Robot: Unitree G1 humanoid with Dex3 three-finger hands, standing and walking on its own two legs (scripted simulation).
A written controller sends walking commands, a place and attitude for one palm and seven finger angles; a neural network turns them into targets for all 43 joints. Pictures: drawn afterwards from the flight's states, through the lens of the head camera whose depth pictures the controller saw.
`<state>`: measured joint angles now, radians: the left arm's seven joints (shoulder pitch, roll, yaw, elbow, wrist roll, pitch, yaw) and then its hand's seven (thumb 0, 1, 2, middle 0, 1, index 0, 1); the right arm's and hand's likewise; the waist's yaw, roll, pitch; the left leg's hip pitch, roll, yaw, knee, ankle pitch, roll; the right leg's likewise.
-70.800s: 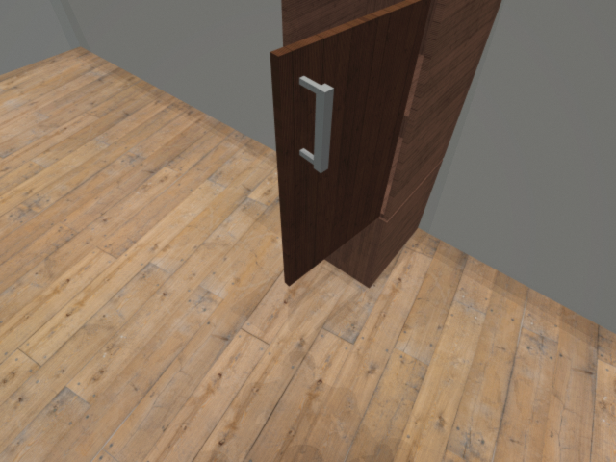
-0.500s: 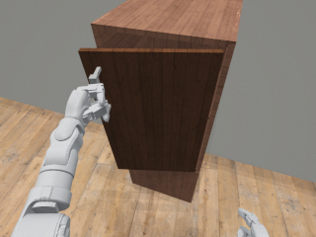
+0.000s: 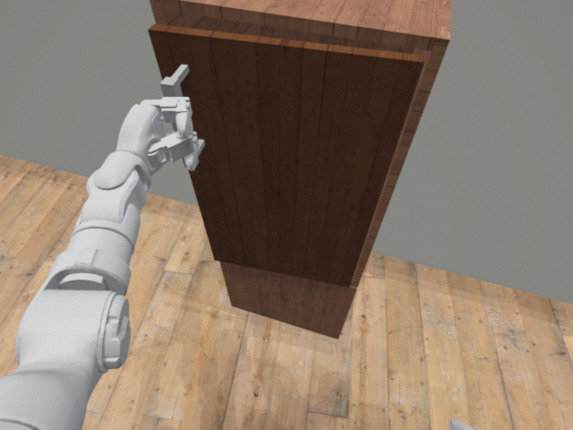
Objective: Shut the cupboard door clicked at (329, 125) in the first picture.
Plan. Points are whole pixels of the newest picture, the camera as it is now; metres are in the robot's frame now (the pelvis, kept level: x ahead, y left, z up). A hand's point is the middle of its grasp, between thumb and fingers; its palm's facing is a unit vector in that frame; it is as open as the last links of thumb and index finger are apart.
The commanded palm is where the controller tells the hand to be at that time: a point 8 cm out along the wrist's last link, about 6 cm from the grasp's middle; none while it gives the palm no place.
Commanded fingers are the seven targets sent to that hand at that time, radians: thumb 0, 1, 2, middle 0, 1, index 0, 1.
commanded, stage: push the door shut along its arc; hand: left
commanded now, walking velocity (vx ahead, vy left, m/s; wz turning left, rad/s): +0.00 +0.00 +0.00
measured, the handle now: (187, 119) +0.53 +0.15 +0.15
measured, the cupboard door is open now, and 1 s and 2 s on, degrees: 5 0 0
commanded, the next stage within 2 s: pull the fist back off the door in 0.44 s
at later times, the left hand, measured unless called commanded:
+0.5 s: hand (202, 134) +0.48 +0.12 +0.16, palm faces -0.28 -0.96 -0.03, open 3.2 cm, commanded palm +0.52 +0.13 +0.15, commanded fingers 0.00 0.90 0.90 -1.30 -1.50 -1.30 -1.50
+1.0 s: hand (243, 125) +0.51 +0.06 +0.15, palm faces +0.04 -1.00 +0.01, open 3.0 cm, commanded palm +0.46 +0.12 +0.15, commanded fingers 0.00 0.90 0.90 -1.30 -1.50 -1.30 -1.50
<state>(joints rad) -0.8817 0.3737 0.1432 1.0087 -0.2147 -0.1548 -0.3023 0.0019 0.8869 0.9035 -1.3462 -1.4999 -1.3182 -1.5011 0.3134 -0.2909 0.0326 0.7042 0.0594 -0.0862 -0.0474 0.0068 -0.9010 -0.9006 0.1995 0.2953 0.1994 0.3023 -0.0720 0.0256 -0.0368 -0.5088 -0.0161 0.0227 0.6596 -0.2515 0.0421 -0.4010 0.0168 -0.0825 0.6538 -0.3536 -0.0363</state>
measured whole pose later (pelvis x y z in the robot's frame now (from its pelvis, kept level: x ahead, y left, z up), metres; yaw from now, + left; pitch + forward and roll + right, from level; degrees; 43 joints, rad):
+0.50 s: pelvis -0.01 +0.02 -0.01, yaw +1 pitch +11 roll -2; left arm -1.12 0.38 0.06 1.22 -0.21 -0.20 -0.32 0.01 0.90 0.90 -1.36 -1.50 -1.35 -1.50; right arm 0.38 -0.29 0.03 0.77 0.03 -0.17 -0.04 0.01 -0.90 -0.90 0.20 0.30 0.20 0.30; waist -0.11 0.02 -0.05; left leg -0.68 -0.04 0.02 0.76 -0.27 0.07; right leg -0.56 -0.01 -0.09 0.75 -0.38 -0.01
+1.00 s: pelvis +0.00 +0.00 -0.01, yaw -5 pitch +10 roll +0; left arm -0.95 0.28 0.35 1.13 -0.04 -0.26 0.07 0.01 0.84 0.89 -1.30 -1.50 -1.30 -1.50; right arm 0.46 -0.26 0.02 0.68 -0.01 -0.10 0.02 0.00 -0.90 -0.90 0.20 0.30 0.20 0.30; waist -0.15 0.06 -0.10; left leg -0.61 0.03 0.10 0.71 -0.29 0.04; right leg -0.54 0.05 0.00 0.73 -0.37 -0.04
